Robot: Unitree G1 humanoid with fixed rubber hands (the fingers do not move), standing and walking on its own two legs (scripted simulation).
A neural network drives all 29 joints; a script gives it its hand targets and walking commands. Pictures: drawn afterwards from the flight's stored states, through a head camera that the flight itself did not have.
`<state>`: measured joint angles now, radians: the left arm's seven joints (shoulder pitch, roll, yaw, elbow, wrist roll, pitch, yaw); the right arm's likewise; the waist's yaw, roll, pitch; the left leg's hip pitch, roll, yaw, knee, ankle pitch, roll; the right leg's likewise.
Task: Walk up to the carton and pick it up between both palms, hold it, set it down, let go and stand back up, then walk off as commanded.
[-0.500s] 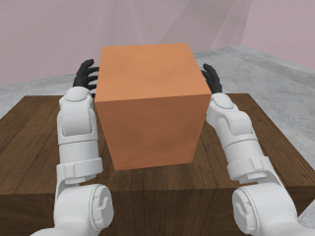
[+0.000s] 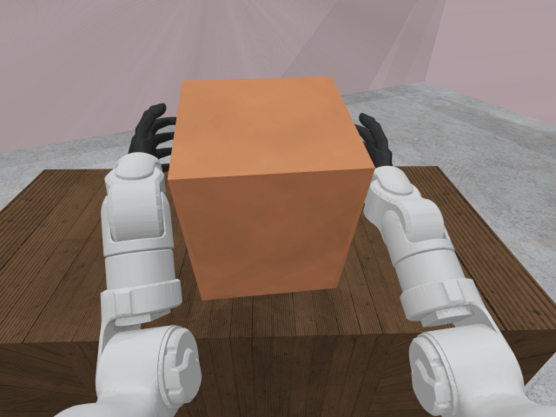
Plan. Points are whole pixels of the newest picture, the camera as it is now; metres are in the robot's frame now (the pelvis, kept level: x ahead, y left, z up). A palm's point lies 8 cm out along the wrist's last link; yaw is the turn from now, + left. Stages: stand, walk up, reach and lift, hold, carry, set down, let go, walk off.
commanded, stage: hold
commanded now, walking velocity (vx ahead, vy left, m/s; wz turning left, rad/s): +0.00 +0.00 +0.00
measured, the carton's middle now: (264, 191) +0.38 +0.01 +0.20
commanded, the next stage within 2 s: none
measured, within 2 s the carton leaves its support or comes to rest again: neither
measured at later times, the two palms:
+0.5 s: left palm (148, 162) +0.36 +0.16 +0.27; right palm (377, 171) +0.36 -0.14 +0.24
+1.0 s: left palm (147, 160) +0.36 +0.16 +0.27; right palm (375, 169) +0.36 -0.14 +0.24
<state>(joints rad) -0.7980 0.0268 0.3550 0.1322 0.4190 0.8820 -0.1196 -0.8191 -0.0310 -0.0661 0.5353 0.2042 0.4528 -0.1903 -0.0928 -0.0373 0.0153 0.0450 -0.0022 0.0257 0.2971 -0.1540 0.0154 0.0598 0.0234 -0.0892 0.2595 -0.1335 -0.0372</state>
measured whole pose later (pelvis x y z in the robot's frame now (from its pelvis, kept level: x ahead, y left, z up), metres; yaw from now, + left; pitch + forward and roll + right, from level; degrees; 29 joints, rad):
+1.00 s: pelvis +0.00 +0.00 +0.00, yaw +0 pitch -11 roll +0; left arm -0.81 0.03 0.36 0.13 0.43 0.89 -0.13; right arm -0.83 -0.03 -0.07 0.54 0.20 0.45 -0.19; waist -0.09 -0.04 0.02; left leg 0.05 0.00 0.02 0.29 -0.15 0.01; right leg 0.06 0.02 -0.09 0.27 -0.14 -0.04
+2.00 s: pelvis +0.00 +0.00 +0.00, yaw +0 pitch -11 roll +0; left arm -0.79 0.01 0.35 0.10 0.43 0.89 -0.12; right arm -0.81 -0.05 -0.04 0.52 0.23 0.45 -0.20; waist -0.10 -0.04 0.02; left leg 0.05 0.00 0.03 0.30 -0.16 0.02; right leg 0.07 0.02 -0.08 0.27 -0.14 -0.04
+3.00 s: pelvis +0.00 +0.00 +0.00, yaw +0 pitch -11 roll +0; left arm -0.80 0.02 0.36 0.11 0.44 0.89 -0.13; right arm -0.82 -0.04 -0.05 0.54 0.22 0.44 -0.20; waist -0.10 -0.04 0.03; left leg 0.05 0.00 0.03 0.30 -0.16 0.01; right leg 0.07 0.03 -0.09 0.26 -0.14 -0.04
